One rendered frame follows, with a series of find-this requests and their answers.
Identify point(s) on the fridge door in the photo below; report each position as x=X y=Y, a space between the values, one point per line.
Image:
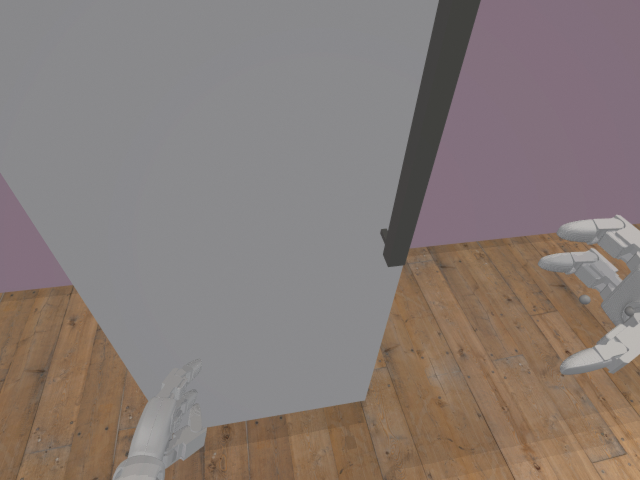
x=213 y=177

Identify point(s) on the left robot forearm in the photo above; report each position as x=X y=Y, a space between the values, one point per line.
x=140 y=467

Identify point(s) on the robot right hand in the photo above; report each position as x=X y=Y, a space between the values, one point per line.
x=621 y=240

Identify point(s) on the handle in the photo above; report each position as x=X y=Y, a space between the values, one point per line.
x=450 y=36

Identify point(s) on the robot left hand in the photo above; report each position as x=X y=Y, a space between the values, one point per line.
x=163 y=414

